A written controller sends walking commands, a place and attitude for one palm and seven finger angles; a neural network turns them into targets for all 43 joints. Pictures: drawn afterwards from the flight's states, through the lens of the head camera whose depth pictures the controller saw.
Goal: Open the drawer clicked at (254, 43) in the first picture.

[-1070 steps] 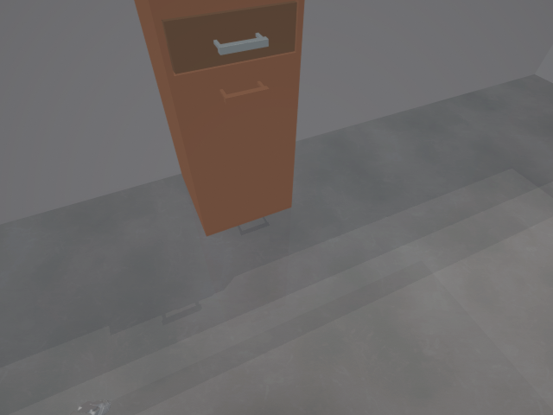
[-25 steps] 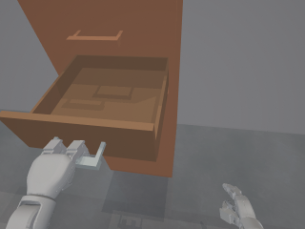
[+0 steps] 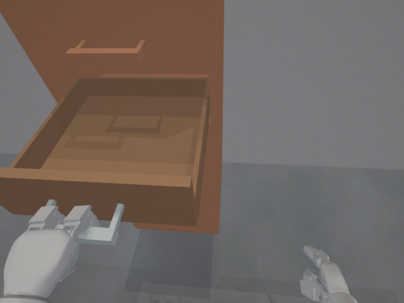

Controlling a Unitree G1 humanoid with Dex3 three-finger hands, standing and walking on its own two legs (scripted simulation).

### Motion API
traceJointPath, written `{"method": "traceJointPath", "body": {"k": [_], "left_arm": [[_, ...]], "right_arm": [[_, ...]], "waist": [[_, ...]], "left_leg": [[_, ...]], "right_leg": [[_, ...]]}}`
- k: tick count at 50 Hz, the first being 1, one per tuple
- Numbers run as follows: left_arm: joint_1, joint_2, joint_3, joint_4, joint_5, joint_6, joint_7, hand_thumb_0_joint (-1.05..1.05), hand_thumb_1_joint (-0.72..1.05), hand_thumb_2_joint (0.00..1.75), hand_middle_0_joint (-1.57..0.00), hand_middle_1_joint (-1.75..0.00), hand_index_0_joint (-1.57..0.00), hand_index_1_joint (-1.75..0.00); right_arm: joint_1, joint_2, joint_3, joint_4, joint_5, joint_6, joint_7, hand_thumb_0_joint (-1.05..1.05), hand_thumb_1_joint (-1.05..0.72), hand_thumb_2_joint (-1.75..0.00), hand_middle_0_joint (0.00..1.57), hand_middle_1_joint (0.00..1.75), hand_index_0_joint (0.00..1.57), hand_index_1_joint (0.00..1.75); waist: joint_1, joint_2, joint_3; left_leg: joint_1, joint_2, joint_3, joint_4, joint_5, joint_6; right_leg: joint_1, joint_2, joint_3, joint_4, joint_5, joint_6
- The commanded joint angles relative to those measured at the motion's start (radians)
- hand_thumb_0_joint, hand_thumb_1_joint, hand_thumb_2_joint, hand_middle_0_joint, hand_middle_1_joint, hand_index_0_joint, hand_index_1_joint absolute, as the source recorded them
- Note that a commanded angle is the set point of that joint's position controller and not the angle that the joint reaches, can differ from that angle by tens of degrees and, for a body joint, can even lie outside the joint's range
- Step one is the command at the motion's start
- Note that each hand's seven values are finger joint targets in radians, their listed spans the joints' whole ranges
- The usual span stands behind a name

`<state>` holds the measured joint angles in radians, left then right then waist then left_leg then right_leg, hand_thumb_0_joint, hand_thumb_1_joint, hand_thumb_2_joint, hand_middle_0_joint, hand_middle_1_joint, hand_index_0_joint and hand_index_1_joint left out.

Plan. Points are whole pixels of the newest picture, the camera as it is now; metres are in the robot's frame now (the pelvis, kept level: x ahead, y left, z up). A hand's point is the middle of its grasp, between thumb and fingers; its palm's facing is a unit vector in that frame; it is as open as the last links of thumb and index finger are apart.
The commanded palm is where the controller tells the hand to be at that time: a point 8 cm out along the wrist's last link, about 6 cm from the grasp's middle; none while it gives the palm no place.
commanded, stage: open the thumb to release the handle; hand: left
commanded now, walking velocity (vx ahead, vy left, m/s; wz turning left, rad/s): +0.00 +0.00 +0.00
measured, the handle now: (78, 221) +0.22 +0.24 +0.09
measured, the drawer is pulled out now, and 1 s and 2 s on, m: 0.30 0.30 0.30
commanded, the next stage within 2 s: lift the hand off the handle in 0.54 s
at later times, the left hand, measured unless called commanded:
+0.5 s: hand (62, 258) +0.17 +0.25 +0.07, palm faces +0.04 -0.08 -1.00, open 11.5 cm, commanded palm +0.14 +0.25 +0.13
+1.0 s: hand (68, 251) +0.18 +0.25 +0.07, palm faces +0.05 -0.09 -0.99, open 13.9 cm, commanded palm +0.15 +0.25 +0.13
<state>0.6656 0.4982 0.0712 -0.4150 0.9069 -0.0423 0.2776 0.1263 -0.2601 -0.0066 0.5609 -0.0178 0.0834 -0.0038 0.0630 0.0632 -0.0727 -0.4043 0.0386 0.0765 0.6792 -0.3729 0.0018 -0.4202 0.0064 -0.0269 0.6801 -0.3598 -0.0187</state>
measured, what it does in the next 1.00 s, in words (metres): stands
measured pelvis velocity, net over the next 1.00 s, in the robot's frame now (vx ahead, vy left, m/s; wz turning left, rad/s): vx -0.02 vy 0.00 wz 0.04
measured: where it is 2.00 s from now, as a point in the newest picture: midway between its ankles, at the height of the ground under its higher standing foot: outside the picture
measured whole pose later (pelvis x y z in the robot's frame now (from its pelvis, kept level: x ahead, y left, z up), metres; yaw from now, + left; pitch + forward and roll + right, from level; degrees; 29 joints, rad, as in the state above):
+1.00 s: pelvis -0.02 +0.00 +0.00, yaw +2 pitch +3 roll +0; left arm 0.39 0.46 0.01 -0.24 0.95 -0.04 0.21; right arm 0.12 -0.22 0.01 0.61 -0.03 0.08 -0.03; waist 0.10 0.07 -0.04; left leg -0.38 0.02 0.04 0.66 -0.34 0.01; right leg -0.38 -0.01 -0.06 0.66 -0.34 -0.02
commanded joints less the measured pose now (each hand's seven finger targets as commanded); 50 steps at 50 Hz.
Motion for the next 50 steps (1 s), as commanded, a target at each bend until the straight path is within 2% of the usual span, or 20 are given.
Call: {"method": "traceJointPath", "body": {"k": [1,2,3,4,7,10,12,18,20,22,25,28,31,32,33,35,39,45,47,50], "left_arm": [[0.078,0.15,0.196,-0.212,-0.007,0.029,0.069,0.0,0.9,0.9,-0.4,-1.35,-0.4,-1.35],[-0.147,0.163,0.18,-0.177,0.01,0.017,0.069,0.0,0.9,0.9,-0.4,-1.35,-0.4,-1.35],[-0.143,0.168,0.197,-0.16,0.018,0.006,0.074,0.0,0.83,0.87,-0.4,-1.34,-0.4,-1.34],[-0.096,0.159,0.193,-0.142,0.019,0.004,0.075,0.0,0.76,0.84,-0.39,-1.34,-0.39,-1.34],[-0.141,0.126,0.145,-0.136,0.002,0.01,0.054,0.0,0.55,0.75,-0.38,-1.31,-0.38,-1.31],[-0.167,0.147,0.136,-0.118,0.01,0.021,0.028,0.0,0.34,0.66,-0.36,-1.29,-0.36,-1.29],[-0.134,0.146,0.13,-0.111,0.016,0.031,0.011,0.0,0.2,0.6,-0.35,-1.27,-0.35,-1.27],[-0.147,0.131,0.101,-0.145,0.011,0.033,-0.025,0.0,-0.22,0.42,-0.32,-1.23,-0.32,-1.23],[-0.175,0.156,0.123,-0.125,0.012,0.03,-0.027,0.0,-0.36,0.36,-0.31,-1.22,-0.31,-1.22],[-0.208,0.13,0.096,-0.123,0.019,0.018,-0.032,0.0,-0.5,0.3,-0.3,-1.2,-0.3,-1.2],[-0.211,0.153,0.118,-0.115,0.017,0.011,-0.029,0.0,-0.5,0.3,-0.3,-1.2,-0.3,-1.2],[-0.199,0.131,0.102,-0.131,0.019,0.002,-0.025,0.0,-0.5,0.3,-0.3,-1.2,-0.3,-1.2],[-0.207,0.153,0.121,-0.116,0.02,0.005,-0.022,0.0,-0.5,0.3,-0.3,-1.2,-0.3,-1.2],[-0.16,0.071,0.057,-0.041,0.022,0.009,-0.03,0.0,-0.5,0.3,-0.3,-1.2,-0.3,-1.2],[-0.2,0.084,0.061,-0.07,0.021,0.0,-0.032,0.0,-0.5,0.3,-0.3,-1.2,-0.3,-1.2],[-0.232,0.153,0.11,-0.077,0.032,0.002,-0.022,0.0,-0.5,0.3,-0.3,-1.2,-0.3,-1.2],[-0.27,0.118,0.075,-0.064,0.043,0.001,-0.02,0.0,-0.5,0.3,-0.3,-1.2,-0.3,-1.2],[-0.372,0.123,0.062,-0.027,0.036,0.001,-0.026,0.0,-0.5,0.3,-0.3,-1.2,-0.3,-1.2],[-0.384,0.135,0.069,0.006,0.041,0.002,-0.03,0.0,-0.5,0.3,-0.3,-1.2,-0.3,-1.2],[-0.369,0.185,0.106,-0.101,0.033,0.007,-0.03,0.0,-0.5,0.3,-0.3,-1.2,-0.3,-1.2]], "right_arm": [[-0.141,-0.095,-0.032,-0.176,0.005,-0.049,0.005,0.0,-0.9,-0.9,0.2,0.3,0.2,0.3],[-0.139,-0.088,-0.03,-0.143,0.0,-0.045,-0.002,0.0,-0.9,-0.9,0.2,0.3,0.2,0.3],[-0.133,-0.081,-0.039,-0.15,-0.006,-0.052,-0.007,0.0,-0.9,-0.9,0.2,0.3,0.2,0.3],[-0.128,-0.077,-0.04,-0.153,-0.004,-0.059,-0.009,0.0,-0.9,-0.9,0.2,0.3,0.2,0.3],[-0.13,-0.077,-0.038,-0.148,0.0,-0.061,-0.013,0.0,-0.9,-0.9,0.2,0.3,0.2,0.3],[-0.137,-0.081,-0.031,-0.142,-0.001,-0.062,-0.017,0.0,-0.9,-0.9,0.2,0.3,0.2,0.3],[-0.138,-0.076,-0.025,-0.144,-0.002,-0.058,-0.017,0.0,-0.9,-0.9,0.2,0.3,0.2,0.3],[-0.143,-0.08,-0.011,-0.161,-0.002,-0.051,-0.015,0.0,-0.9,-0.9,0.2,0.3,0.2,0.3],[-0.146,-0.081,-0.009,-0.155,-0.005,-0.049,-0.02,0.0,-0.9,-0.9,0.2,0.3,0.2,0.3],[-0.142,-0.073,-0.009,-0.15,-0.008,-0.05,-0.019,0.0,-0.9,-0.9,0.2,0.3,0.2,0.3],[-0.144,-0.076,-0.01,-0.152,-0.006,-0.053,-0.02,0.0,-0.9,-0.9,0.2,0.3,0.2,0.3],[-0.14,-0.074,-0.015,-0.154,-0.008,-0.055,-0.018,0.0,-0.9,-0.9,0.2,0.3,0.2,0.3],[-0.142,-0.073,-0.013,-0.15,-0.009,-0.054,-0.018,0.0,-0.9,-0.9,0.2,0.3,0.2,0.3],[-0.141,-0.064,-0.016,-0.14,-0.011,-0.054,-0.012,0.0,-0.9,-0.9,0.2,0.3,0.2,0.3],[-0.138,-0.072,-0.02,-0.141,-0.006,-0.053,-0.009,0.0,-0.9,-0.9,0.2,0.3,0.2,0.3],[-0.149,-0.077,-0.02,-0.139,-0.009,-0.052,-0.015,0.0,-0.9,-0.9,0.2,0.3,0.2,0.3],[-0.144,-0.068,-0.022,-0.133,-0.009,-0.051,-0.015,0.0,-0.9,-0.9,0.2,0.3,0.2,0.3],[-0.157,-0.064,-0.02,-0.124,-0.006,-0.057,-0.026,0.0,-0.9,-0.9,0.2,0.3,0.2,0.3],[-0.147,-0.062,-0.021,-0.11,-0.007,-0.057,-0.029,0.0,-0.9,-0.9,0.2,0.3,0.2,0.3],[-0.166,-0.07,-0.017,-0.128,-0.005,-0.059,-0.031,0.0,-0.9,-0.9,0.2,0.3,0.2,0.3]], "waist": [[0.057,0.002,-0.173],[0.002,-0.027,-0.112],[0.027,-0.008,-0.137],[0.036,0.009,-0.16],[0.022,-0.019,-0.161],[0.021,-0.04,-0.156],[0.038,-0.038,-0.147],[0.038,-0.035,-0.122],[0.031,-0.053,-0.097],[0.029,-0.023,-0.088],[0.034,-0.023,-0.111],[0.039,-0.008,-0.126],[0.039,-0.043,-0.117],[0.031,-0.065,-0.065],[0.024,-0.058,-0.075],[0.035,-0.037,-0.107],[0.031,-0.012,-0.117],[0.02,-0.034,-0.102],[0.029,-0.04,-0.119],[0.051,0.028,-0.183]], "left_leg": [[0.087,-0.025,-0.04,-0.048,0.384,0.007],[0.079,-0.037,-0.052,-0.039,0.322,0.01],[0.094,-0.034,-0.052,-0.042,0.301,0.013],[0.102,-0.037,-0.049,-0.041,0.298,0.013],[0.107,-0.04,-0.052,-0.042,0.295,0.014],[0.106,-0.038,-0.056,-0.05,0.304,0.014],[0.097,-0.039,-0.051,-0.059,0.306,0.016],[0.105,-0.037,-0.054,-0.072,0.303,0.015],[0.101,-0.038,-0.054,-0.076,0.272,0.015],[0.109,-0.042,-0.052,-0.082,0.249,0.016],[0.118,-0.042,-0.056,-0.084,0.258,0.013],[0.12,-0.043,-0.052,-0.084,0.279,0.013],[0.112,-0.044,-0.05,-0.085,0.265,0.014],[0.09,-0.047,-0.052,-0.084,0.254,0.014],[0.091,-0.044,-0.053,-0.087,0.246,0.013],[0.1,-0.045,-0.051,-0.087,0.236,0.011],[0.106,-0.048,-0.053,-0.088,0.234,0.012],[0.113,-0.047,-0.06,-0.099,0.208,0.015],[0.112,-0.051,-0.06,-0.105,0.215,0.015],[0.145,-0.049,-0.057,-0.115,0.28,0.009]], "right_leg": [[0.084,-0.002,0.02,-0.069,0.357,0.005],[0.02,0.006,0.014,-0.069,0.31,0.003],[0.027,0.006,0.011,-0.07,0.277,0.001],[0.036,0.006,0.007,-0.07,0.268,-0.001],[0.04,0.004,0.003,-0.075,0.277,0.003],[0.055,0.003,0.008,-0.086,0.281,0.004],[0.076,-0.002,0.001,-0.09,0.292,0.005],[0.084,-0.003,-0.001,-0.108,0.29,0.009],[0.076,0.001,0.006,-0.124,0.26,0.008],[0.062,-0.002,0.002,-0.128,0.232,0.007],[0.077,0.002,0.008,-0.134,0.233,0.003],[0.082,-0.002,0.0,-0.126,0.252,0.004],[0.084,-0.005,0.006,-0.133,0.249,0.006],[0.058,0.002,-0.004,-0.128,0.242,0.005],[0.055,0.001,-0.002,-0.129,0.233,0.006],[0.072,0.003,0.013,-0.134,0.216,0.001],[0.063,0.001,0.002,-0.126,0.206,-0.001],[0.054,0.005,0.002,-0.139,0.168,-0.001],[0.074,0.003,0.001,-0.139,0.181,-0.002],[0.135,-0.001,0.01,-0.141,0.237,-0.007]]}}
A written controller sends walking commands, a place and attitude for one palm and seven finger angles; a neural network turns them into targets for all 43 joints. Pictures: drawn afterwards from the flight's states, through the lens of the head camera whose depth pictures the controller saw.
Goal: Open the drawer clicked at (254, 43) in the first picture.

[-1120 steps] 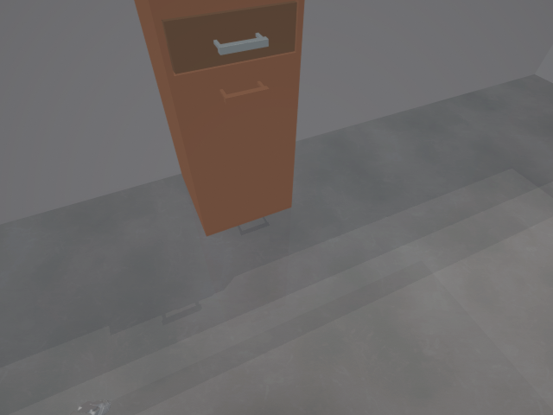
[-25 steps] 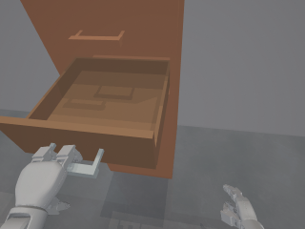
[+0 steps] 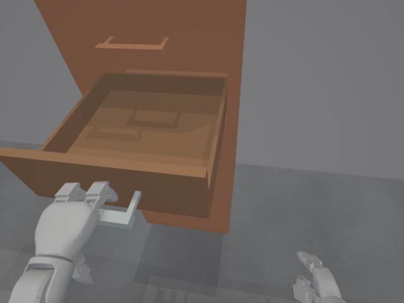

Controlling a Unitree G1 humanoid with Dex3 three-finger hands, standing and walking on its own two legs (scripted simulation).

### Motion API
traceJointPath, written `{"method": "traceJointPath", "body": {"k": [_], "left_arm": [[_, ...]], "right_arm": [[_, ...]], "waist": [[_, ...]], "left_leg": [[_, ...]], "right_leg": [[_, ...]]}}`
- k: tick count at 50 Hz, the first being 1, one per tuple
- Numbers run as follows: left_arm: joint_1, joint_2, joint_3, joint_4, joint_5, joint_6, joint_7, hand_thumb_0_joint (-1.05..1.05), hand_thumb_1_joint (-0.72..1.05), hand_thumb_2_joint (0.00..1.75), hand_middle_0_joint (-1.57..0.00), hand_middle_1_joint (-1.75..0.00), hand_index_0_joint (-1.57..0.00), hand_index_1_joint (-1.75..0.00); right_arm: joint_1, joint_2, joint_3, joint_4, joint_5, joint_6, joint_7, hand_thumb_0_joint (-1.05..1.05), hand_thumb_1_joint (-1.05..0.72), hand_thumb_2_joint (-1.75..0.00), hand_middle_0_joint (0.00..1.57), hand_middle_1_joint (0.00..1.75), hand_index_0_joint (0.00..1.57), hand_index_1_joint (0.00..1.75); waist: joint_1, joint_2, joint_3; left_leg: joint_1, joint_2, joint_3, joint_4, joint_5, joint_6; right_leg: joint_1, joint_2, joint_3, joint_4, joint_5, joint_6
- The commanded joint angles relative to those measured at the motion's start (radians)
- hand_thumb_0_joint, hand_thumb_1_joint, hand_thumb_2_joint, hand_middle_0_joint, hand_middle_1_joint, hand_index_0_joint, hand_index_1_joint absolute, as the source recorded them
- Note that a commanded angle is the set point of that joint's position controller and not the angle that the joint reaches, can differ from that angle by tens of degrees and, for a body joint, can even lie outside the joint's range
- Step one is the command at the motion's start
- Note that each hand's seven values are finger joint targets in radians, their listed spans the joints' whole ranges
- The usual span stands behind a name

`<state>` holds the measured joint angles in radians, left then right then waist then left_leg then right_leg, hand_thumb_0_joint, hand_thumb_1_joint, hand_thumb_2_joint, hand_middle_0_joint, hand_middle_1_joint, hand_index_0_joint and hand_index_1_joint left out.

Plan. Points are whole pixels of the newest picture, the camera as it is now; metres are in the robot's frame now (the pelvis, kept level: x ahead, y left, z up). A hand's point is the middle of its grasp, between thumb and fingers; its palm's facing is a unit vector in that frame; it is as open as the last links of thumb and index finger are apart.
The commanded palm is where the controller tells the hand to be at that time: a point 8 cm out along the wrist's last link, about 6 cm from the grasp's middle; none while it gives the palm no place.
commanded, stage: lift the hand off the handle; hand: left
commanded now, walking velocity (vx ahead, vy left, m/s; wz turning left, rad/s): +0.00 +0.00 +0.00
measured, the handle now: (98, 204) +0.25 +0.23 +0.09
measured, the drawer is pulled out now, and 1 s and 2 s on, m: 0.30 0.30 0.30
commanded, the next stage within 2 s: draw the hand back to the body in 1.24 s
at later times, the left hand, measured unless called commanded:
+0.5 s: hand (70, 213) +0.21 +0.24 +0.14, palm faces +0.11 -0.08 -0.99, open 13.9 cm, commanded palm +0.17 +0.24 +0.20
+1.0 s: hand (48, 187) +0.21 +0.24 +0.21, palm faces +0.17 -0.05 -0.98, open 13.9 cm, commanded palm +0.17 +0.24 +0.27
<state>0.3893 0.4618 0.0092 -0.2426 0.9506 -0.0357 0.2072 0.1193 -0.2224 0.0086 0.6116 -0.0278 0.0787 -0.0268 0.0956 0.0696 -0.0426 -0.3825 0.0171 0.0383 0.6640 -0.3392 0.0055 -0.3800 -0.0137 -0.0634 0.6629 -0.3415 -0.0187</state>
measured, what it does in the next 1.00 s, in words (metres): stands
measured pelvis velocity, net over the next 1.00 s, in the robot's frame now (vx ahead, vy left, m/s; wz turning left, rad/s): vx -0.01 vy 0.00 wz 0.02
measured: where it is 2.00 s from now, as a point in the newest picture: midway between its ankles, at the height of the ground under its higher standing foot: outside the picture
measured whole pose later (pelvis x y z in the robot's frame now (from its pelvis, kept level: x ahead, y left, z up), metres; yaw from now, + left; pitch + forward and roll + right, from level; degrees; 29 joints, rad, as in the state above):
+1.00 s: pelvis -0.01 +0.00 +0.02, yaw +1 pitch -3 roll +0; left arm 0.22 0.64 0.14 -0.50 0.72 0.06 -0.12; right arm 0.08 -0.28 0.04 0.62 0.02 0.07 -0.01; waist 0.11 0.13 0.01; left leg -0.17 0.00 0.02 0.45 -0.22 0.01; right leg -0.16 -0.02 -0.08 0.45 -0.24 -0.01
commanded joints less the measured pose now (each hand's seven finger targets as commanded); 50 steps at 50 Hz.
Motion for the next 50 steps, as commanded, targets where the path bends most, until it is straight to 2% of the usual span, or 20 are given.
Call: {"method": "traceJointPath", "body": {"k": [1,4,10,13,18,20,23,25,28,31,33,34,35,37,40,41,43,45,47,50], "left_arm": [[-0.083,0.194,0.149,-0.293,-0.015,0.005,0.039,0.0,-0.5,0.3,-0.3,-1.2,-0.3,-1.2],[-0.088,0.2,0.157,-0.314,-0.032,0.01,0.03,0.0,-0.5,0.3,-0.3,-1.2,-0.3,-1.2],[-0.025,0.197,0.157,-0.322,-0.057,0.081,-0.023,0.0,-0.5,0.3,-0.3,-1.2,-0.3,-1.2],[-0.115,0.207,0.135,-0.322,-0.061,0.099,-0.07,0.0,-0.5,0.3,-0.3,-1.2,-0.3,-1.2],[-0.173,0.227,0.14,-0.366,-0.08,0.081,-0.117,0.0,-0.5,0.3,-0.3,-1.2,-0.3,-1.2],[-0.155,0.268,0.185,-0.388,-0.096,0.082,-0.123,0.0,-0.5,0.3,-0.3,-1.2,-0.3,-1.2],[-0.195,0.258,0.17,-0.38,-0.1,0.078,-0.144,0.0,-0.5,0.3,-0.3,-1.2,-0.3,-1.2],[-0.182,0.308,0.229,-0.391,-0.119,0.087,-0.15,0.0,-0.5,0.3,-0.3,-1.2,-0.3,-1.2],[-0.245,0.266,0.172,-0.369,-0.122,0.091,-0.18,0.0,-0.5,0.3,-0.3,-1.2,-0.3,-1.2],[-0.312,0.313,0.204,-0.382,-0.133,0.094,-0.204,0.0,-0.5,0.3,-0.3,-1.2,-0.3,-1.2],[-0.301,0.312,0.203,-0.352,-0.141,0.098,-0.223,0.0,-0.5,0.3,-0.3,-1.2,-0.3,-1.2],[-0.314,0.345,0.233,-0.371,-0.149,0.096,-0.229,0.0,-0.5,0.3,-0.3,-1.2,-0.3,-1.2],[-0.316,0.374,0.267,-0.373,-0.17,0.097,-0.235,0.0,-0.5,0.3,-0.3,-1.2,-0.3,-1.2],[-0.304,0.332,0.229,-0.364,-0.176,0.093,-0.252,0.0,-0.5,0.3,-0.3,-1.2,-0.3,-1.2],[-0.327,0.402,0.303,-0.393,-0.212,0.091,-0.266,0.0,-0.5,0.3,-0.3,-1.2,-0.3,-1.2],[-0.332,0.392,0.29,-0.401,-0.204,0.088,-0.272,0.0,-0.5,0.3,-0.3,-1.2,-0.3,-1.2],[-0.301,0.371,0.28,-0.409,-0.218,0.087,-0.279,0.0,-0.5,0.3,-0.3,-1.2,-0.3,-1.2],[-0.326,0.402,0.317,-0.456,-0.248,0.089,-0.279,0.0,-0.5,0.3,-0.3,-1.2,-0.3,-1.2],[-0.334,0.37,0.281,-0.402,-0.234,0.093,-0.287,0.0,-0.5,0.3,-0.3,-1.2,-0.3,-1.2],[-0.409,0.449,0.347,-0.421,-0.248,0.106,-0.294,0.0,-0.5,0.3,-0.3,-1.2,-0.3,-1.2]], "right_arm": [[-0.157,-0.1,-0.027,-0.183,0.007,-0.055,-0.005,0.0,-0.9,-0.9,0.2,0.3,0.2,0.3],[-0.16,-0.104,-0.029,-0.18,0.012,-0.055,-0.007,0.0,-0.9,-0.9,0.2,0.3,0.2,0.3],[-0.187,-0.111,-0.017,-0.189,0.028,-0.04,0.006,0.0,-0.9,-0.9,0.2,0.3,0.2,0.3],[-0.183,-0.111,-0.01,-0.184,0.028,-0.029,0.0,0.0,-0.9,-0.9,0.2,0.3,0.2,0.3],[-0.192,-0.114,-0.005,-0.18,0.029,-0.038,-0.009,0.0,-0.9,-0.9,0.2,0.3,0.2,0.3],[-0.219,-0.12,0.0,-0.188,0.038,-0.044,-0.012,0.0,-0.9,-0.9,0.2,0.3,0.2,0.3],[-0.204,-0.117,0.001,-0.176,0.032,-0.04,-0.008,0.0,-0.9,-0.9,0.2,0.3,0.2,0.3],[-0.232,-0.123,0.005,-0.182,0.043,-0.044,-0.008,0.0,-0.9,-0.9,0.2,0.3,0.2,0.3],[-0.217,-0.115,0.004,-0.169,0.039,-0.038,-0.003,0.0,-0.9,-0.9,0.2,0.3,0.2,0.3],[-0.229,-0.114,0.012,-0.172,0.039,-0.048,-0.004,0.0,-0.9,-0.9,0.2,0.3,0.2,0.3],[-0.229,-0.121,0.006,-0.163,0.042,-0.044,-0.005,0.0,-0.9,-0.9,0.2,0.3,0.2,0.3],[-0.23,-0.124,0.005,-0.17,0.043,-0.046,-0.004,0.0,-0.9,-0.9,0.2,0.3,0.2,0.3],[-0.257,-0.129,0.009,-0.171,0.053,-0.053,-0.003,0.0,-0.9,-0.9,0.2,0.3,0.2,0.3],[-0.234,-0.118,0.007,-0.165,0.046,-0.052,-0.001,0.0,-0.9,-0.9,0.2,0.3,0.2,0.3],[-0.254,-0.133,0.009,-0.174,0.055,-0.062,0.002,0.0,-0.9,-0.9,0.2,0.3,0.2,0.3],[-0.241,-0.125,0.015,-0.175,0.045,-0.062,0.006,0.0,-0.9,-0.9,0.2,0.3,0.2,0.3],[-0.239,-0.13,0.007,-0.175,0.05,-0.06,0.01,0.0,-0.9,-0.9,0.2,0.3,0.2,0.3],[-0.262,-0.135,0.009,-0.186,0.063,-0.074,0.012,0.0,-0.9,-0.9,0.2,0.3,0.2,0.3],[-0.237,-0.125,0.007,-0.167,0.053,-0.073,0.014,0.0,-0.9,-0.9,0.2,0.3,0.2,0.3],[-0.265,-0.14,0.009,-0.172,0.066,-0.077,0.015,0.0,-0.9,-0.9,0.2,0.3,0.2,0.3]], "waist": [[0.014,0.022,-0.211],[0.003,-0.008,-0.167],[0.018,-0.029,-0.129],[0.005,-0.058,-0.086],[0.008,-0.021,-0.103],[0.017,0.015,-0.122],[0.011,-0.009,-0.082],[0.024,0.024,-0.108],[0.008,-0.004,-0.072],[0.019,0.0,-0.125],[0.013,-0.022,-0.082],[0.02,-0.029,-0.108],[0.02,0.01,-0.102],[0.015,-0.018,-0.108],[0.022,0.002,-0.108],[0.029,0.008,-0.138],[0.024,-0.01,-0.101],[0.023,0.021,-0.123],[0.014,-0.026,-0.098],[0.023,0.012,-0.105]], "left_leg": [[0.126,-0.026,-0.02,-0.102,0.248,0.008],[0.132,-0.022,-0.02,-0.114,0.254,0.01],[0.144,-0.017,-0.019,-0.162,0.267,0.005],[0.152,-0.021,-0.013,-0.189,0.225,0.014],[0.202,-0.023,-0.017,-0.211,0.259,0.016],[0.22,-0.016,-0.023,-0.216,0.276,0.011],[0.214,-0.022,-0.019,-0.235,0.279,0.012],[0.231,-0.018,-0.022,-0.234,0.283,0.008],[0.23,-0.026,-0.019,-0.255,0.274,0.011],[0.244,-0.03,-0.022,-0.261,0.278,0.011],[0.237,-0.031,-0.019,-0.266,0.289,0.013],[0.243,-0.031,-0.019,-0.265,0.294,0.013],[0.242,-0.024,-0.025,-0.261,0.285,0.008],[0.246,-0.031,-0.021,-0.265,0.302,0.012],[0.239,-0.026,-0.026,-0.26,0.294,0.007],[0.241,-0.035,-0.022,-0.261,0.302,0.008],[0.236,-0.032,-0.022,-0.266,0.306,0.007],[0.245,-0.025,-0.026,-0.256,0.302,0.003],[0.228,-0.032,-0.023,-0.268,0.289,0.005],[0.224,-0.027,-0.03,-0.266,0.271,0.001]], "right_leg": [[0.088,0.017,0.038,-0.122,0.21,-0.004],[0.082,0.02,0.034,-0.142,0.217,0.001],[0.144,0.019,0.028,-0.175,0.23,0.002],[0.14,0.015,0.025,-0.207,0.186,0.011],[0.183,0.013,0.025,-0.236,0.213,0.011],[0.213,0.017,0.032,-0.242,0.229,0.007],[0.209,0.012,0.021,-0.258,0.231,0.012],[0.24,0.015,0.032,-0.262,0.244,0.008],[0.222,0.013,0.02,-0.279,0.221,0.013],[0.259,0.01,0.024,-0.277,0.217,0.011],[0.251,0.01,0.023,-0.288,0.241,0.017],[0.269,0.009,0.024,-0.285,0.253,0.018],[0.269,0.015,0.032,-0.284,0.246,0.013],[0.272,0.01,0.021,-0.284,0.257,0.017],[0.283,0.013,0.033,-0.286,0.267,0.016],[0.294,0.006,0.028,-0.281,0.262,0.017],[0.274,0.008,0.019,-0.287,0.265,0.021],[0.279,0.013,0.026,-0.282,0.268,0.017],[0.26,0.01,0.011,-0.287,0.236,0.022],[0.267,0.013,0.028,-0.287,0.222,0.016]]}}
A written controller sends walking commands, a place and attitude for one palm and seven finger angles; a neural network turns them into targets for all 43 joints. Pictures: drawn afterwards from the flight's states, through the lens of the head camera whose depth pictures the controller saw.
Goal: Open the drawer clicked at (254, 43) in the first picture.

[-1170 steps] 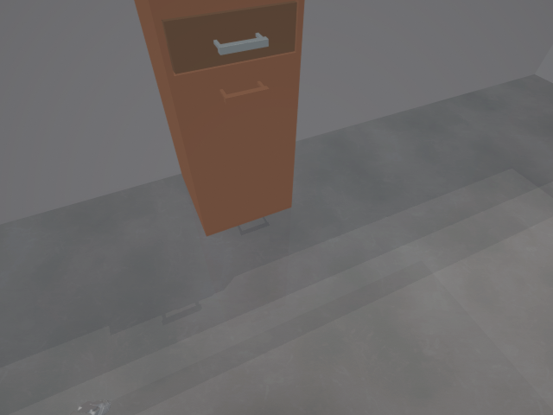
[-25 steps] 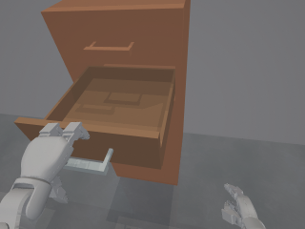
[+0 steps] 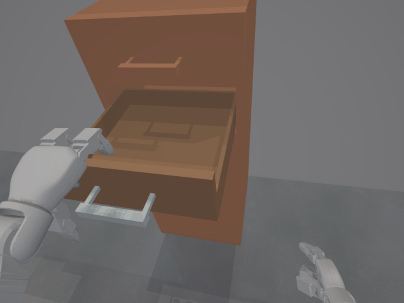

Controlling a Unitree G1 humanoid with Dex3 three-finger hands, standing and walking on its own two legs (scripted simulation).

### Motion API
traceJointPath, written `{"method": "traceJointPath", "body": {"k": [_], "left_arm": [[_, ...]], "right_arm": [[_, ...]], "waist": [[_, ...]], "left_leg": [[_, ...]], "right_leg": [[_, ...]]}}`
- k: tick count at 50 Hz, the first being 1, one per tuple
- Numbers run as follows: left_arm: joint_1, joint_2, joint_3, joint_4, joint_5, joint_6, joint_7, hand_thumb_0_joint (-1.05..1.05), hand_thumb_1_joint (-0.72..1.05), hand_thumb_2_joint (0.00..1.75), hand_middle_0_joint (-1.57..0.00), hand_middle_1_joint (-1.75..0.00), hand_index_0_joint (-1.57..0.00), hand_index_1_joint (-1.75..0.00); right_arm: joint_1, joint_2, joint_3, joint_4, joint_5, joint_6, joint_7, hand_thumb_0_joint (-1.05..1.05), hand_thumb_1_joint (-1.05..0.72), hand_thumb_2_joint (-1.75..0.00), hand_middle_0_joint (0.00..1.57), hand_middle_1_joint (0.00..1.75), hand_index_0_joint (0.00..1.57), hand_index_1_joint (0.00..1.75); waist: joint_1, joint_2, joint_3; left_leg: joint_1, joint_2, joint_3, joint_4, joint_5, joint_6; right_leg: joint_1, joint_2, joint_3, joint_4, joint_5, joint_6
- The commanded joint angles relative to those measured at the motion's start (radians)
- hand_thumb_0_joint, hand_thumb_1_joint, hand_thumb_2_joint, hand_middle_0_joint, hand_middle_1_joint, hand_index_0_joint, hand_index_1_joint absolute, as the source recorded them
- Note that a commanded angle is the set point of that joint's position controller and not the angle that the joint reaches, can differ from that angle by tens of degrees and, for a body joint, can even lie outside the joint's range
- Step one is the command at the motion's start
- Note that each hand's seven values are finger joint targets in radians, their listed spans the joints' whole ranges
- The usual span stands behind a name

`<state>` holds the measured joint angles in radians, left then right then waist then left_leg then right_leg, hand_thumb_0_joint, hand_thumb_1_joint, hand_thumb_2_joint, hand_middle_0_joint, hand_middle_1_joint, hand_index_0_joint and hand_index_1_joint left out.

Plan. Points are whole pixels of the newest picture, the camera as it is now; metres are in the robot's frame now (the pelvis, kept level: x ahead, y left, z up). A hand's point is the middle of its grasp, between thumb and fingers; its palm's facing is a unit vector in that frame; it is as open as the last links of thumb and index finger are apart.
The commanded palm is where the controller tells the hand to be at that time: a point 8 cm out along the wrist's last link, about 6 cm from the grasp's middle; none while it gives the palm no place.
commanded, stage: lift the hand off the handle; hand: left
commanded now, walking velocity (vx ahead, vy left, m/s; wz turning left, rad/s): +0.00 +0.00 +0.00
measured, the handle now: (117, 204) +0.27 +0.23 +0.07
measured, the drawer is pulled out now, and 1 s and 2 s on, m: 0.30 0.30 0.30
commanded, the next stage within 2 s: draw the hand back to the body in 0.24 s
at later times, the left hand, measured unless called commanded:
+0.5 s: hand (77, 174) +0.24 +0.23 +0.21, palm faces +0.15 -0.04 -0.99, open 13.9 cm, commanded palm +0.19 +0.24 +0.27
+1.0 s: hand (60, 189) +0.20 +0.23 +0.21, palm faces +0.20 -0.33 -0.92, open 13.9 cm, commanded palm +0.15 +0.26 +0.27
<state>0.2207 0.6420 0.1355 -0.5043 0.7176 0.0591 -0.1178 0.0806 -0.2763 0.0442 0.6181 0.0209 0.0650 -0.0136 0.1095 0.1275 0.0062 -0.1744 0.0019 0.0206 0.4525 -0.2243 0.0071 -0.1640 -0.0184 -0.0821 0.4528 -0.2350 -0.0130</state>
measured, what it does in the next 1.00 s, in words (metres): stands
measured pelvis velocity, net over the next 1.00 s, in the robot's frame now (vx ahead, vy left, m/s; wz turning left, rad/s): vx -0.01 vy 0.00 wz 0.01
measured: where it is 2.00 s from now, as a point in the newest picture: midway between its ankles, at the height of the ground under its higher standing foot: outside the picture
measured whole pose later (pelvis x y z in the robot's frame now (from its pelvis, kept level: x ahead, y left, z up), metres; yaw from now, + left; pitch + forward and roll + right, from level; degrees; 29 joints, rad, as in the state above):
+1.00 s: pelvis -0.01 +0.00 +0.00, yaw +0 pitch -4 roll +0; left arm 0.29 0.66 0.31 -0.56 0.33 -0.01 -0.14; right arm 0.08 -0.27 0.05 0.59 0.03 0.00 -0.03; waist 0.10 0.13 0.03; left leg -0.19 0.01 0.01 0.49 -0.23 0.01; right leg -0.17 -0.01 -0.09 0.46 -0.23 -0.02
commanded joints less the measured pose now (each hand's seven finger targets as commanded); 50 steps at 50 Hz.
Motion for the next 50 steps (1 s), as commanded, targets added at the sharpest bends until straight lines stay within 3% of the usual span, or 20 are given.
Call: {"method": "traceJointPath", "body": {"k": [1,3,6,12,15,16,18,20,22,30,33,35,37,41,43,45,47,48,49,50], "left_arm": [[-0.286,0.226,0.158,-0.16,0.001,0.015,0.019,0.0,-0.5,0.3,-0.3,-1.2,-0.3,-1.2],[-0.315,0.225,0.146,-0.108,-0.001,0.028,0.01,0.0,-0.5,0.3,-0.3,-1.2,-0.3,-1.2],[-0.41,0.223,0.114,-0.157,0.001,0.034,-0.012,0.0,-0.5,0.3,-0.3,-1.2,-0.3,-1.2],[-0.393,0.222,0.111,-0.003,0.016,0.085,-0.058,0.0,-0.5,0.3,-0.3,-1.2,-0.3,-1.2],[-0.405,0.288,0.177,-0.096,-0.001,0.068,-0.062,0.0,-0.5,0.3,-0.3,-1.2,-0.3,-1.2],[-0.429,0.249,0.13,-0.09,0.011,0.064,-0.071,0.0,-0.5,0.3,-0.3,-1.2,-0.3,-1.2],[-0.377,0.257,0.158,-0.053,-0.003,0.054,-0.071,0.0,-0.5,0.3,-0.3,-1.2,-0.3,-1.2],[-0.355,0.325,0.236,-0.118,-0.025,0.033,-0.06,0.0,-0.5,0.3,-0.3,-1.2,-0.3,-1.2],[-0.291,0.256,0.197,-0.106,-0.029,0.021,-0.057,0.0,-0.5,0.3,-0.3,-1.2,-0.3,-1.2],[-0.263,0.287,0.239,-0.186,-0.054,0.013,-0.015,0.0,-0.5,0.3,-0.3,-1.2,-0.3,-1.2],[-0.225,0.27,0.219,-0.15,-0.043,0.015,-0.015,0.0,-0.5,0.3,-0.3,-1.2,-0.3,-1.2],[-0.233,0.31,0.258,-0.165,-0.057,0.015,-0.014,0.0,-0.5,0.3,-0.3,-1.2,-0.3,-1.2],[-0.193,0.29,0.247,-0.13,-0.051,0.011,-0.022,0.0,-0.5,0.3,-0.3,-1.2,-0.3,-1.2],[-0.177,0.318,0.284,-0.187,-0.078,-0.003,-0.036,0.0,-0.5,0.3,-0.3,-1.2,-0.3,-1.2],[-0.104,0.314,0.302,-0.177,-0.094,-0.01,-0.04,0.0,-0.5,0.3,-0.3,-1.2,-0.3,-1.2],[-0.088,0.339,0.34,-0.219,-0.119,-0.017,-0.036,0.0,-0.5,0.3,-0.3,-1.2,-0.3,-1.2],[-0.045,0.307,0.325,-0.173,-0.116,-0.02,-0.037,0.0,-0.5,0.3,-0.3,-1.2,-0.3,-1.2],[-0.194,-0.073,0.317,-0.257,-0.725,-0.129,0.063,0.0,-0.47,0.32,-0.3,-1.18,-0.3,-1.18],[-0.107,0.031,0.381,-0.166,-0.733,-0.173,0.122,0.0,-0.43,0.33,-0.29,-1.15,-0.29,-1.15],[-0.074,0.025,0.419,-0.174,-0.792,-0.201,0.15,0.0,-0.4,0.34,-0.29,-1.13,-0.29,-1.13]], "right_arm": [[-0.221,-0.073,-0.018,-0.183,0.007,-0.061,0.006,0.0,-0.9,-0.9,0.2,0.3,0.2,0.3],[-0.212,-0.082,-0.026,-0.169,0.015,-0.057,0.002,0.0,-0.9,-0.9,0.2,0.3,0.2,0.3],[-0.234,-0.07,-0.015,-0.183,0.013,-0.07,0.008,0.0,-0.9,-0.9,0.2,0.3,0.2,0.3],[-0.225,-0.077,-0.013,-0.165,0.024,-0.042,0.014,0.0,-0.9,-0.9,0.2,0.3,0.2,0.3],[-0.25,-0.086,-0.013,-0.195,0.028,-0.047,0.018,0.0,-0.9,-0.9,0.2,0.3,0.2,0.3],[-0.246,-0.071,-0.004,-0.197,0.017,-0.048,0.021,0.0,-0.9,-0.9,0.2,0.3,0.2,0.3],[-0.224,-0.081,-0.011,-0.191,0.021,-0.043,0.017,0.0,-0.9,-0.9,0.2,0.3,0.2,0.3],[-0.229,-0.088,-0.017,-0.2,0.024,-0.054,0.014,0.0,-0.9,-0.9,0.2,0.3,0.2,0.3],[-0.213,-0.071,-0.016,-0.197,0.016,-0.059,0.019,0.0,-0.9,-0.9,0.2,0.3,0.2,0.3],[-0.221,-0.089,-0.026,-0.199,0.026,-0.08,0.009,0.0,-0.9,-0.9,0.2,0.3,0.2,0.3],[-0.195,-0.089,-0.027,-0.194,0.017,-0.075,0.004,0.0,-0.9,-0.9,0.2,0.3,0.2,0.3],[-0.218,-0.094,-0.026,-0.192,0.026,-0.084,0.0,0.0,-0.9,-0.9,0.2,0.3,0.2,0.3],[-0.195,-0.086,-0.027,-0.186,0.016,-0.079,-0.001,0.0,-0.9,-0.9,0.2,0.3,0.2,0.3],[-0.202,-0.086,-0.019,-0.201,0.012,-0.087,0.0,0.0,-0.9,-0.9,0.2,0.3,0.2,0.3],[-0.187,-0.096,-0.028,-0.201,0.015,-0.082,-0.002,0.0,-0.9,-0.9,0.2,0.3,0.2,0.3],[-0.209,-0.1,-0.028,-0.211,0.024,-0.096,-0.003,0.0,-0.9,-0.9,0.2,0.3,0.2,0.3],[-0.178,-0.089,-0.026,-0.201,0.012,-0.089,-0.004,0.0,-0.9,-0.9,0.2,0.3,0.2,0.3],[-0.103,-0.007,-0.032,-0.234,0.016,-0.157,-0.031,0.0,-0.9,-0.9,0.2,0.3,0.2,0.3],[-0.083,-0.049,-0.027,-0.18,0.001,-0.189,-0.051,0.0,-0.9,-0.9,0.2,0.3,0.2,0.3],[-0.106,-0.051,-0.028,-0.156,0.003,-0.212,-0.061,0.0,-0.9,-0.9,0.2,0.3,0.2,0.3]], "waist": [[0.01,-0.041,-0.168],[-0.003,-0.062,-0.131],[0.011,-0.029,-0.208],[-0.001,-0.103,-0.127],[0.019,-0.058,-0.205],[0.018,-0.065,-0.232],[0.01,-0.096,-0.163],[0.017,-0.05,-0.209],[0.013,-0.084,-0.191],[0.007,-0.026,-0.167],[0.008,-0.081,-0.151],[0.006,-0.035,-0.143],[0.005,-0.077,-0.151],[0.013,-0.047,-0.192],[0.009,-0.084,-0.142],[0.01,-0.035,-0.157],[0.005,-0.09,-0.129],[-0.091,-0.194,-0.031],[-0.08,-0.242,-0.009],[-0.064,-0.25,-0.003]], "left_leg": [[0.016,-0.022,-0.011,-0.062,0.147,0.0],[0.009,-0.017,-0.01,-0.077,0.121,0.0],[0.025,-0.026,-0.022,-0.078,0.141,0.001],[-0.027,-0.012,-0.008,-0.094,0.102,-0.001],[-0.008,-0.012,-0.014,-0.076,0.117,0.002],[-0.007,-0.026,-0.007,-0.069,0.129,0.004],[-0.022,-0.016,-0.006,-0.08,0.105,0.003],[0.0,-0.013,-0.005,-0.056,0.129,0.004],[-0.004,-0.018,-0.002,-0.054,0.148,0.004],[0.002,-0.013,-0.009,-0.043,0.102,-0.001],[-0.01,-0.019,-0.009,-0.052,0.1,0.002],[-0.009,-0.011,-0.014,-0.043,0.087,0.0],[-0.012,-0.018,-0.007,-0.045,0.099,0.003],[-0.006,-0.023,-0.012,-0.034,0.121,0.0],[-0.011,-0.017,-0.007,-0.036,0.125,0.001],[0.0,-0.009,-0.01,-0.021,0.128,-0.003],[-0.015,-0.014,-0.006,-0.033,0.124,-0.001],[0.06,0.03,0.0,-0.041,0.029,0.014],[0.06,0.046,-0.016,-0.053,-0.03,0.013],[0.064,0.04,-0.018,-0.062,-0.043,0.011]], "right_leg": [[0.048,0.011,0.041,-0.075,0.087,0.01],[0.021,0.016,0.035,-0.088,0.06,0.015],[0.062,0.014,0.042,-0.071,0.07,0.005],[0.035,0.019,0.036,-0.081,0.034,0.01],[0.077,0.018,0.054,-0.065,0.073,0.004],[0.088,0.012,0.054,-0.059,0.067,0.006],[0.048,0.017,0.04,-0.073,0.047,0.013],[0.07,0.016,0.053,-0.063,0.086,0.008],[0.06,0.013,0.039,-0.061,0.098,0.013],[0.023,0.011,0.048,-0.07,0.052,0.012],[0.019,0.008,0.035,-0.071,0.045,0.019],[0.016,0.009,0.05,-0.074,0.042,0.013],[0.024,0.006,0.041,-0.071,0.044,0.019],[0.051,0.001,0.042,-0.06,0.078,0.018],[0.026,0.006,0.028,-0.07,0.092,0.026],[0.031,0.006,0.042,-0.068,0.11,0.02],[0.018,0.007,0.019,-0.069,0.084,0.026],[-0.043,0.027,0.012,-0.138,0.061,-0.002],[-0.053,0.023,0.021,-0.144,0.008,0.002],[-0.04,0.023,0.032,-0.171,-0.016,0.004]]}}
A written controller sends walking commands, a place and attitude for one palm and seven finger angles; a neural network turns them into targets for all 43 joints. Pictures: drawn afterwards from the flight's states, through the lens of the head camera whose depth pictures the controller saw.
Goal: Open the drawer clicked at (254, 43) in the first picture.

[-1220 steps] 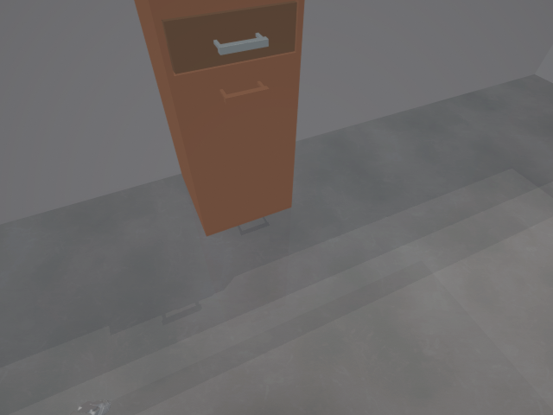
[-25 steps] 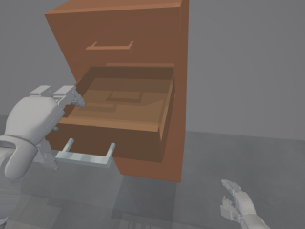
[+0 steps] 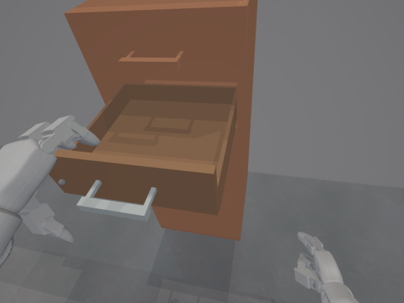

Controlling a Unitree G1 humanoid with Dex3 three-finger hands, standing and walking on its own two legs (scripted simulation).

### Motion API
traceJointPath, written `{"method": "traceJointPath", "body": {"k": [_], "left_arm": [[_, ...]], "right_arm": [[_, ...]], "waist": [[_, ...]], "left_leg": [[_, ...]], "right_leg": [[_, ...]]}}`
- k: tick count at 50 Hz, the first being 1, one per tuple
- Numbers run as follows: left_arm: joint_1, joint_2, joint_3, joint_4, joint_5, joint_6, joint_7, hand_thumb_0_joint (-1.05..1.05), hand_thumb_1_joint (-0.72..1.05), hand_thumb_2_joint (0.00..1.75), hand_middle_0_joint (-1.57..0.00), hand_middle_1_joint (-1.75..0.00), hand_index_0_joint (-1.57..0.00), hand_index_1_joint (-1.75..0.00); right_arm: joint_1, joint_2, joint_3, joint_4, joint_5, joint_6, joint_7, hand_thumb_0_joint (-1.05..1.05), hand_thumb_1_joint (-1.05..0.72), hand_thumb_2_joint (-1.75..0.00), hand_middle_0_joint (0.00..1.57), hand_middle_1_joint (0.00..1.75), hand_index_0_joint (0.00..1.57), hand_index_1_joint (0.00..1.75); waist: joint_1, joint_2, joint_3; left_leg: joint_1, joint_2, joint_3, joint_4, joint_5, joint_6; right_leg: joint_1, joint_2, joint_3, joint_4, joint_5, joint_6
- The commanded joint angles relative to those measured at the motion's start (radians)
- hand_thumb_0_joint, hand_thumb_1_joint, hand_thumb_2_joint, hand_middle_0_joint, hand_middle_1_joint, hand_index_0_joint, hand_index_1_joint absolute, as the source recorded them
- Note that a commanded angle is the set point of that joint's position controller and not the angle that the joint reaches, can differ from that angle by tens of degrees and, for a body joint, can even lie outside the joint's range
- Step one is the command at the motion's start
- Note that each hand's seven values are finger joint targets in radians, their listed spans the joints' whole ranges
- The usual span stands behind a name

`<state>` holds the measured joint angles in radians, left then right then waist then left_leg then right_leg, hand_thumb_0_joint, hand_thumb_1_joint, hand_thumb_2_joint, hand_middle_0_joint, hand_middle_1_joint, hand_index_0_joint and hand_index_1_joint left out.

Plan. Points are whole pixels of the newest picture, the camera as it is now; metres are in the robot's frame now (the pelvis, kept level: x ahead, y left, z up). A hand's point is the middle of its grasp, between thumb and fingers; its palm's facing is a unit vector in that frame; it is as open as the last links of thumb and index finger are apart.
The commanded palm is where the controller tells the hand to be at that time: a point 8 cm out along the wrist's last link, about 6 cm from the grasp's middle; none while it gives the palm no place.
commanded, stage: draw the hand back to the body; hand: left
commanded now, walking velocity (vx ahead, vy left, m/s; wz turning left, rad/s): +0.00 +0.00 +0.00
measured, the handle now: (118, 198) +0.28 +0.22 +0.07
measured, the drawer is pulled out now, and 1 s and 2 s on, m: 0.30 0.30 0.30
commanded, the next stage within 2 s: step back with the hand held close in 0.94 s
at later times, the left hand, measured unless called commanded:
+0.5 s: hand (56, 154) +0.22 +0.22 +0.26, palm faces +0.44 -0.82 -0.37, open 10.8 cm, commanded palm +0.17 +0.27 +0.26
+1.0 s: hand (47, 163) +0.21 +0.22 +0.26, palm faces +0.49 -0.80 -0.33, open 7.6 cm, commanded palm +0.15 +0.27 +0.26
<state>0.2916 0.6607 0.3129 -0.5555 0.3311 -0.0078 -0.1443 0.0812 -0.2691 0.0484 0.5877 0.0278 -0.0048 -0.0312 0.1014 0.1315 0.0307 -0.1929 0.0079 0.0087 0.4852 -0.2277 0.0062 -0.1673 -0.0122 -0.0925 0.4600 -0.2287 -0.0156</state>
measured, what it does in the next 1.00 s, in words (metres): stands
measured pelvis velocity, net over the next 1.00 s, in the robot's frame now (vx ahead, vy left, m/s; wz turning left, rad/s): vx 0.02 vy -0.01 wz -0.03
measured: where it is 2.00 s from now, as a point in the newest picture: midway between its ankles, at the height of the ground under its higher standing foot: outside the picture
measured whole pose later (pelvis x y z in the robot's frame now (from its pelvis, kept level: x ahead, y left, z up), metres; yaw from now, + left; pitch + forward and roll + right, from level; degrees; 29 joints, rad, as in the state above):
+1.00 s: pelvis +0.02 -0.01 +0.00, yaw -2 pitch -5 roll -1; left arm 0.35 0.36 0.42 -0.61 -0.09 -0.15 0.11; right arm 0.15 -0.20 0.02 0.66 0.00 -0.12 -0.06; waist 0.08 0.07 0.04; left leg -0.10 0.04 0.03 0.42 -0.23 -0.01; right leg -0.07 0.02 -0.07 0.37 -0.21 -0.03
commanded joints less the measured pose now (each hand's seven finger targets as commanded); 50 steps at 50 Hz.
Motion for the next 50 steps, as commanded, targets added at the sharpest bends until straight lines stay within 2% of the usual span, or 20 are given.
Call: {"method": "traceJointPath", "body": {"k": [1,3,5,6,8,9,14,17,21,24,27,28,30,32,37,38,41,44,49,50], "left_arm": [[-0.175,-0.037,0.224,-0.164,-0.42,-0.167,0.197,0.0,-0.36,0.36,-0.29,-1.11,-0.29,-1.11],[-0.174,-0.059,0.226,-0.211,-0.425,-0.208,0.234,0.0,-0.29,0.39,-0.29,-1.07,-0.29,-1.07],[-0.157,-0.075,0.216,-0.198,-0.425,-0.225,0.256,0.0,-0.22,0.42,-0.28,-1.02,-0.28,-1.02],[-0.159,-0.122,0.175,-0.189,-0.426,-0.231,0.258,0.0,-0.18,0.43,-0.28,-1.0,-0.28,-1.0],[-0.168,-0.128,0.163,-0.191,-0.423,-0.234,0.264,0.0,-0.12,0.47,-0.27,-0.95,-0.27,-0.95],[-0.177,-0.129,0.16,-0.209,-0.418,-0.237,0.265,0.0,-0.08,0.48,-0.27,-0.93,-0.27,-0.93],[-0.098,-0.121,0.175,-0.285,-0.415,-0.241,0.265,0.0,0.09,0.55,-0.26,-0.82,-0.26,-0.82],[-0.027,-0.113,0.206,-0.268,-0.425,-0.232,0.263,0.0,0.2,0.6,-0.25,-0.75,-0.25,-0.75],[-0.022,-0.11,0.221,-0.256,-0.429,-0.225,0.262,0.0,0.34,0.66,-0.24,-0.66,-0.24,-0.66],[-0.014,-0.117,0.223,-0.248,-0.431,-0.217,0.261,0.0,0.44,0.7,-0.23,-0.59,-0.23,-0.59],[-0.023,-0.127,0.21,-0.24,-0.431,-0.208,0.261,0.0,0.55,0.75,-0.22,-0.52,-0.22,-0.52],[-0.026,-0.115,0.221,-0.239,-0.431,-0.209,0.264,0.0,0.58,0.76,-0.22,-0.5,-0.22,-0.5],[-0.029,-0.104,0.23,-0.254,-0.431,-0.208,0.266,0.0,0.65,0.8,-0.22,-0.46,-0.22,-0.46],[-0.02,-0.11,0.228,-0.255,-0.429,-0.207,0.267,0.0,0.73,0.82,-0.21,-0.41,-0.21,-0.41],[-0.053,-0.122,0.21,-0.245,-0.426,-0.198,0.269,0.0,0.9,0.9,-0.2,-0.3,-0.2,-0.3],[-0.055,-0.12,0.209,-0.246,-0.425,-0.197,0.268,0.0,0.9,0.9,-0.2,-0.3,-0.2,-0.3],[-0.064,-0.117,0.212,-0.248,-0.424,-0.196,0.269,0.0,0.9,0.9,-0.2,-0.3,-0.2,-0.3],[-0.059,-0.119,0.212,-0.225,-0.429,-0.192,0.267,0.0,0.9,0.9,-0.2,-0.3,-0.2,-0.3],[-0.055,-0.117,0.215,-0.234,-0.428,-0.197,0.267,0.0,0.9,0.9,-0.2,-0.3,-0.2,-0.3],[-0.054,-0.111,0.218,-0.238,-0.431,-0.197,0.267,0.0,0.9,0.9,-0.2,-0.3,-0.2,-0.3]], "right_arm": [[-0.094,-0.047,-0.03,-0.123,-0.008,-0.16,-0.05,0.0,-0.9,-0.9,0.2,0.3,0.2,0.3],[-0.081,-0.04,-0.035,-0.106,-0.016,-0.189,-0.056,0.0,-0.9,-0.9,0.2,0.3,0.2,0.3],[-0.08,-0.043,-0.037,-0.088,-0.023,-0.205,-0.057,0.0,-0.9,-0.9,0.2,0.3,0.2,0.3],[-0.076,-0.033,-0.034,-0.089,-0.025,-0.208,-0.055,0.0,-0.9,-0.9,0.2,0.3,0.2,0.3],[-0.078,-0.037,-0.038,-0.087,-0.027,-0.208,-0.051,0.0,-0.9,-0.9,0.2,0.3,0.2,0.3],[-0.08,-0.037,-0.044,-0.086,-0.027,-0.209,-0.05,0.0,-0.9,-0.9,0.2,0.3,0.2,0.3],[-0.076,-0.041,-0.053,-0.095,-0.034,-0.211,-0.036,0.0,-0.9,-0.9,0.2,0.3,0.2,0.3],[-0.07,-0.041,-0.061,-0.097,-0.03,-0.199,-0.032,0.0,-0.9,-0.9,0.2,0.3,0.2,0.3],[-0.06,-0.045,-0.067,-0.096,-0.023,-0.185,-0.03,0.0,-0.9,-0.9,0.2,0.3,0.2,0.3],[-0.056,-0.045,-0.071,-0.1,-0.02,-0.172,-0.03,0.0,-0.9,-0.9,0.2,0.3,0.2,0.3],[-0.06,-0.045,-0.071,-0.1,-0.018,-0.167,-0.032,0.0,-0.9,-0.9,0.2,0.3,0.2,0.3],[-0.06,-0.045,-0.071,-0.101,-0.02,-0.166,-0.034,0.0,-0.9,-0.9,0.2,0.3,0.2,0.3],[-0.062,-0.047,-0.072,-0.101,-0.021,-0.168,-0.036,0.0,-0.9,-0.9,0.2,0.3,0.2,0.3],[-0.062,-0.042,-0.07,-0.103,-0.023,-0.168,-0.035,0.0,-0.9,-0.9,0.2,0.3,0.2,0.3],[-0.068,-0.037,-0.065,-0.097,-0.025,-0.168,-0.036,0.0,-0.9,-0.9,0.2,0.3,0.2,0.3],[-0.068,-0.036,-0.066,-0.099,-0.024,-0.168,-0.035,0.0,-0.9,-0.9,0.2,0.3,0.2,0.3],[-0.073,-0.035,-0.064,-0.098,-0.026,-0.17,-0.036,0.0,-0.9,-0.9,0.2,0.3,0.2,0.3],[-0.078,-0.032,-0.064,-0.101,-0.024,-0.166,-0.035,0.0,-0.9,-0.9,0.2,0.3,0.2,0.3],[-0.08,-0.031,-0.065,-0.098,-0.025,-0.17,-0.035,0.0,-0.9,-0.9,0.2,0.3,0.2,0.3],[-0.085,-0.035,-0.067,-0.099,-0.022,-0.172,-0.036,0.0,-0.9,-0.9,0.2,0.3,0.2,0.3]], "waist": [[-0.052,-0.184,-0.094],[-0.039,-0.051,-0.13],[-0.03,-0.003,-0.102],[-0.036,-0.013,-0.076],[-0.033,-0.016,-0.047],[-0.032,0.006,-0.063],[-0.021,0.007,-0.129],[-0.021,-0.07,-0.121],[-0.03,-0.04,-0.1],[-0.031,-0.086,-0.113],[-0.034,-0.057,-0.092],[-0.032,-0.085,-0.102],[-0.03,-0.06,-0.106],[-0.029,-0.079,-0.114],[-0.032,-0.056,-0.087],[-0.032,-0.074,-0.085],[-0.03,-0.04,-0.086],[-0.027,-0.086,-0.073],[-0.025,-0.069,-0.08],[-0.024,-0.045,-0.08]], "left_leg": [[0.109,0.026,0.009,-0.105,-0.026,0.014],[0.141,0.024,0.016,-0.128,0.008,0.007],[0.133,0.022,0.019,-0.141,0.022,0.001],[0.116,0.023,0.014,-0.155,0.021,0.002],[0.105,0.023,0.009,-0.158,0.041,0.004],[0.115,0.022,0.012,-0.152,0.062,0.005],[0.125,0.022,0.012,-0.122,0.19,0.002],[0.117,0.029,0.014,-0.112,0.235,0.0],[0.113,0.033,0.017,-0.111,0.233,-0.006],[0.122,0.036,0.017,-0.108,0.238,-0.003],[0.125,0.036,0.016,-0.113,0.212,-0.004],[0.125,0.034,0.013,-0.114,0.201,-0.002],[0.133,0.031,0.016,-0.111,0.2,-0.002],[0.132,0.03,0.014,-0.108,0.21,-0.001],[0.126,0.028,0.01,-0.116,0.171,-0.002],[0.128,0.028,0.01,-0.113,0.169,-0.001],[0.131,0.026,0.01,-0.115,0.165,-0.003],[0.126,0.026,0.01,-0.116,0.138,0.003],[0.123,0.024,0.009,-0.118,0.13,0.002],[0.129,0.023,0.012,-0.116,0.131,0.001]], "right_leg": [[0.005,0.001,0.041,-0.179,-0.021,0.009],[0.039,-0.001,0.045,-0.169,0.006,0.002],[0.052,0.004,0.053,-0.175,0.016,-0.004],[0.055,0.0,0.048,-0.175,0.015,-0.004],[0.06,0.003,0.053,-0.178,0.025,-0.006],[0.068,0.004,0.058,-0.174,0.042,-0.009],[0.12,0.005,0.054,-0.129,0.185,-0.014],[0.12,0.01,0.048,-0.121,0.239,-0.011],[0.096,0.01,0.048,-0.124,0.232,-0.01],[0.091,0.012,0.046,-0.12,0.234,-0.006],[0.071,0.012,0.049,-0.13,0.207,-0.005],[0.074,0.012,0.049,-0.131,0.198,-0.004],[0.076,0.013,0.053,-0.138,0.202,-0.008],[0.08,0.012,0.053,-0.133,0.216,-0.005],[0.063,0.011,0.055,-0.149,0.173,-0.005],[0.06,0.012,0.057,-0.15,0.169,-0.005],[0.063,0.009,0.058,-0.152,0.167,-0.006],[0.051,0.009,0.063,-0.164,0.135,-0.003],[0.059,0.008,0.065,-0.166,0.124,-0.004],[0.057,0.008,0.069,-0.174,0.129,-0.005]]}}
